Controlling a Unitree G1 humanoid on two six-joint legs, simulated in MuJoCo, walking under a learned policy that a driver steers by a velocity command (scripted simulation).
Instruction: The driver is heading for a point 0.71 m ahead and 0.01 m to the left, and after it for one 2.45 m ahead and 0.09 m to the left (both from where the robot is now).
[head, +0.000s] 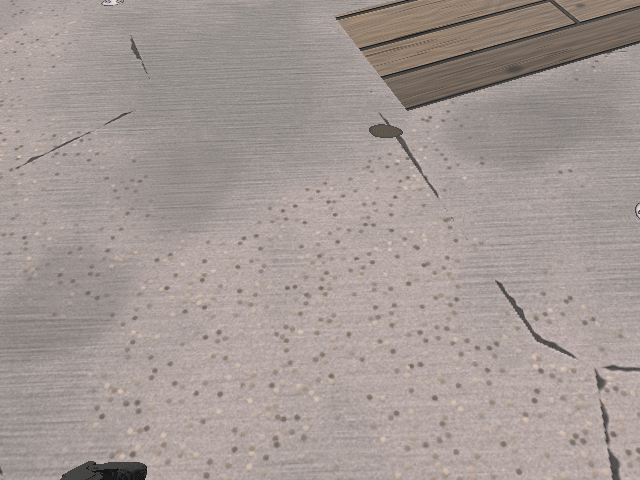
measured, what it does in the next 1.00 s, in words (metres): walks ahead: right foot, then left foot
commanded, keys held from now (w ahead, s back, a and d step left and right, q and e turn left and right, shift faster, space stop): w+e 0.22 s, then w+q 0.58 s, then q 0.20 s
